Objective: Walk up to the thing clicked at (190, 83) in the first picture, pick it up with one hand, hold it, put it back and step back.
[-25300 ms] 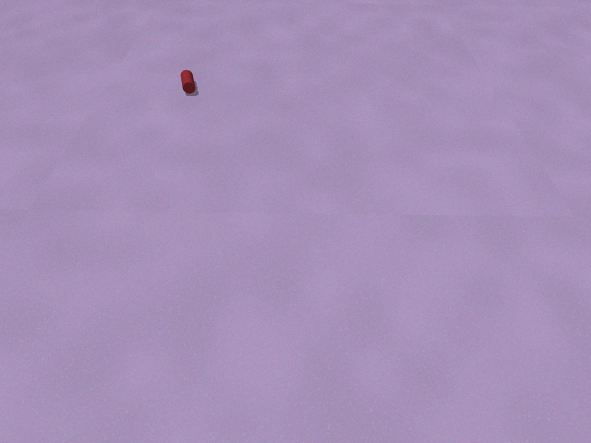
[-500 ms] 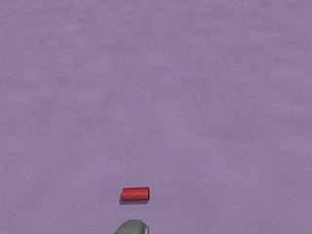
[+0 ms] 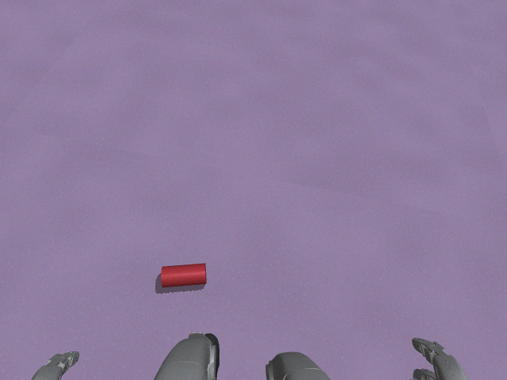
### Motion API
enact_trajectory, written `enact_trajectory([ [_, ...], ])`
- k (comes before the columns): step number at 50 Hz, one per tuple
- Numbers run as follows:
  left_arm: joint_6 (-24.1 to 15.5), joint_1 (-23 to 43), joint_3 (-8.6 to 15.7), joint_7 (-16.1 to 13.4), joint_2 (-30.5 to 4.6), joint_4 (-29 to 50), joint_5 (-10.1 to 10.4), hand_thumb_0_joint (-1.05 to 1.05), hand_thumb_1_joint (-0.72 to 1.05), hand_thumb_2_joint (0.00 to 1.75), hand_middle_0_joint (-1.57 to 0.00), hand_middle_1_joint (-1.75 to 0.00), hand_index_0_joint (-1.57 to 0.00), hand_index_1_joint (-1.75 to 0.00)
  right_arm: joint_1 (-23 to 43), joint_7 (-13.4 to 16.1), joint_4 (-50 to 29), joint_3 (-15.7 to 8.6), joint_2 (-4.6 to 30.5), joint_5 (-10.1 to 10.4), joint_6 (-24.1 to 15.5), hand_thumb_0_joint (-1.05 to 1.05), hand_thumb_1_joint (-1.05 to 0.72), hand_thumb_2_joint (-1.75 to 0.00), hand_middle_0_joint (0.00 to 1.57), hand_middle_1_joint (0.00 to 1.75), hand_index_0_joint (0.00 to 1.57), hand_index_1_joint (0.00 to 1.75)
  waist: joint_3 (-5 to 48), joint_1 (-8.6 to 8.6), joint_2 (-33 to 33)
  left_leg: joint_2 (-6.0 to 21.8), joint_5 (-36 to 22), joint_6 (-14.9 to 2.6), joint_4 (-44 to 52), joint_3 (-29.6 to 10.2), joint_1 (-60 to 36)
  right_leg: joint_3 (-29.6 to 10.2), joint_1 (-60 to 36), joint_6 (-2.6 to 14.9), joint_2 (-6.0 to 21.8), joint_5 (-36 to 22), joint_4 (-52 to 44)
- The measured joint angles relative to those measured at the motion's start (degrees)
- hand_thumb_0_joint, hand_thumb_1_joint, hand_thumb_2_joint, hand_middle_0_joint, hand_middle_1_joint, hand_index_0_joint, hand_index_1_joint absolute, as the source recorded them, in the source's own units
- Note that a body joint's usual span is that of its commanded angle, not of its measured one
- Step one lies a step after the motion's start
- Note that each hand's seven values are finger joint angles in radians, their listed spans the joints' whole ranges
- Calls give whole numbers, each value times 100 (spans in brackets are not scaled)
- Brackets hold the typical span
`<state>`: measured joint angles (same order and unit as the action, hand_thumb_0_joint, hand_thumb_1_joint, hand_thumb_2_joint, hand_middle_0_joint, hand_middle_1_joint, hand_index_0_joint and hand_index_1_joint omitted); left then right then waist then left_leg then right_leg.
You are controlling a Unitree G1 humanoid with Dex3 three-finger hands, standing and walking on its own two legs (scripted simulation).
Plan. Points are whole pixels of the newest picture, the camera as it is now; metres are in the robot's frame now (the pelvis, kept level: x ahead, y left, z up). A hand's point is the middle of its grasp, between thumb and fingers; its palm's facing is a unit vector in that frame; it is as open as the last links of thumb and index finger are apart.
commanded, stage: walk up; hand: left
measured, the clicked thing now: (184, 275) +0.46 +0.19 -0.71
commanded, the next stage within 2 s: none
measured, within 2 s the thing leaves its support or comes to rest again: neither
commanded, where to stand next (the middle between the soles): +0.09 -0.05 m, yaw +1 degrees
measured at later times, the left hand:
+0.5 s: hand out of the picture -0.04 +0.28 -0.14, palm faces +0.01 -0.94 -0.33, open 7.4 cm
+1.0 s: hand out of the picture +0.10 +0.24 -0.12, palm faces +0.02 -0.86 -0.51, open 7.4 cm
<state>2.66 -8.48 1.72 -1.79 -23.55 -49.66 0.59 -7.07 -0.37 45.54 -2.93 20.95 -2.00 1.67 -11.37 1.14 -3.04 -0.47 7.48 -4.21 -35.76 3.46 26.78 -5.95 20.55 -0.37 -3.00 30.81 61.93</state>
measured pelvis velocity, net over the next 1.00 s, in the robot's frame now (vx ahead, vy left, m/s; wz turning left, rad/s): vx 0.01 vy -0.05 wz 0.07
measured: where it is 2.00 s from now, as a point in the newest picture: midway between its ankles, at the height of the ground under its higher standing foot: outside the picture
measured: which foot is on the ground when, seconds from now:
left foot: down 0.00-0.12, up 0.14-0.40, down 0.42-0.82, up 0.84-1.00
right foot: up 0.00-0.06, down 0.08-0.44, up 0.46-0.78, down 0.80-1.00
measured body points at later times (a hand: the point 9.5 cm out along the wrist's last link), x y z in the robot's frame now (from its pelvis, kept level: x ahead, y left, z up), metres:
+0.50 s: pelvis -0.01 +0.00 +0.01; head +0.01 +0.03 +0.46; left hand -0.04 +0.33 -0.12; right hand +0.05 -0.33 -0.08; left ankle +0.01 +0.12 -0.72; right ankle -0.06 -0.10 -0.69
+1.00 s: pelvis +0.01 -0.05 -0.01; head +0.09 -0.09 +0.43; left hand +0.10 +0.28 -0.09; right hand +0.13 -0.37 -0.16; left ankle -0.03 +0.09 -0.64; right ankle +0.15 -0.20 -0.71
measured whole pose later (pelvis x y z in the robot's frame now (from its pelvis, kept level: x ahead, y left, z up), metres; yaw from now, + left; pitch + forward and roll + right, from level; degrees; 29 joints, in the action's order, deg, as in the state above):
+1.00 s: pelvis +0.01 -0.05 -0.01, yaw +4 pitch -2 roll +1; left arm -0.3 -7.0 1.6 -2.4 -22.0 -47.2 -0.6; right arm -9.6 0.0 46.5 -4.2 26.0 0.1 4.7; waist -13.5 -0.4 6.2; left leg -2.8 29.8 -0.1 -73.8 -5.6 29.2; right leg 0.7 29.3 -1.2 5.7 9.2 40.8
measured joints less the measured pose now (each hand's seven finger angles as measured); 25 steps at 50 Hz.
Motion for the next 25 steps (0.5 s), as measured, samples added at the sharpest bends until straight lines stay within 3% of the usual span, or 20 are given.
enact_trajectory([
  [2, -26, -289, 38, 101, -4, -156, -100, 0, 90, 89, -20, -30, -20, -30, -96, -84, -6, 2, 18, -48, -20, 1, -90, -90, 20, 30, 20, 30, 252, -47, 89, 57, -4, -21, 11, 83, 6, 206, -466, 49, 74, 439, -936],
  [4, -60, -589, 111, 207, 15, -285, -196, 0, 90, 89, -20, -30, -20, -30, -235, -145, 25, -16, 81, -101, 8, 1, -90, -90, 20, 30, 21, 30, 489, -92, 250, 117, -98, 74, 112, 111, -62, 519, -1027, 226, 87, 674, -2059],
  [5, -68, -681, 156, 255, 85, -370, -252, 1, 90, 89, -20, -30, -20, -30, -317, -133, 93, -60, 150, -124, 33, 1, -90, -90, 20, 30, 21, 30, 517, -47, 477, 161, -122, 161, 180, -40, -168, 677, -1297, 294, 1, 186, -2496],
  [6, -67, -803, 190, 307, 129, -399, -305, 1, 90, 89, -20, -30, -20, -30, -459, -90, 203, -111, 190, -119, 66, 1, -90, -90, 20, 30, 21, 30, 584, -8, 672, 168, 275, 322, 105, -238, -228, 852, -1579, 323, -63, -319, -2922],
  [7, -42, -987, 236, 355, 92, -355, -355, 1, 90, 89, -20, -30, -21, -30, -635, -30, 345, -128, 162, -76, 92, 1, -90, -90, 20, 30, 21, 30, 764, -90, 670, 96, 935, 435, -204, -290, -159, 899, -1695, 369, -25, -536, -3147],
  [9, 57, -1317, 347, 388, -64, -294, -410, 1, 90, 89, -20, -30, -21, -30, -879, 40, 622, -101, 65, 34, 91, 1, -90, -90, 20, 30, 20, 30, 1027, -494, 363, -130, 1494, 485, -1248, -263, 27, 651, -1721, 543, 194, -385, -3239],
  [11, 98, -1505, 421, 376, -127, -377, -408, 1, 90, 89, -20, -30, -20, -30, -1014, 16, 709, -102, 84, 136, -35, 1, -90, -90, 20, 30, 21, 30, 1030, -659, 186, -255, 1566, 439, -1904, -397, 26, 512, -1874, 628, 361, -682, -3614],
  [14, -4, -1589, 442, 401, -138, -394, -348, 1, 90, 89, -20, -30, -20, -30, -1200, -30, 618, -135, 240, 151, -217, 1, -90, -90, 21, 30, 21, 30, 867, -535, 178, -184, 1267, 417, -1997, -563, 3, 585, -1946, 568, 394, -1370, -4052],
  [18, -97, -1608, 356, 531, -110, -138, -345, 1, 90, 89, -20, -30, -20, -30, -1317, -59, 767, -167, 406, 143, -196, 1, -90, -90, 20, 30, 20, 30, 717, -517, 302, 84, 1388, 479, -875, -473, -438, 804, -1817, 358, 309, -1350, -4007],
  [20, -83, -1616, 289, 577, -130, -6, -321, 1, 90, 89, -20, -30, -20, -30, -1335, -31, 820, -182, 391, 130, -254, 1, -90, -90, 20, 30, 20, 30, 699, -523, 266, 126, 1103, 463, -2, -389, -869, 865, -1668, 307, 302, -1179, -3727],
  [22, -55, -1602, 227, 581, -162, 87, -281, 1, 90, 89, -20, -30, -20, -30, -1325, 54, 809, -215, 339, 100, -402, 1, -90, -90, 20, 30, 20, 30, 646, -466, 114, 23, 559, 421, 634, -311, -1254, 881, -1393, 268, 414, -785, -3036],
  [23, -33, -1569, 226, 563, -180, 92, -263, 1, 90, 89, -20, -30, -20, -30, -1265, 98, 784, -215, 255, 71, -455, 1, -90, -90, 20, 30, 20, 30, 564, -465, -101, -109, 566, 389, 587, -195, -1307, 730, -1211, 327, 528, -556, -2522],
  [25, 32, -1535, 189, 528, -105, 68, -263, 1, 90, 89, -20, -30, -20, -30, -1236, 136, 637, -152, 176, 52, -558, 1, -90, -90, 20, 30, 20, 30, 582, -382, -234, -129, 780, 345, 386, -92, -1319, 453, -674, 338, 386, -256, -1340],
])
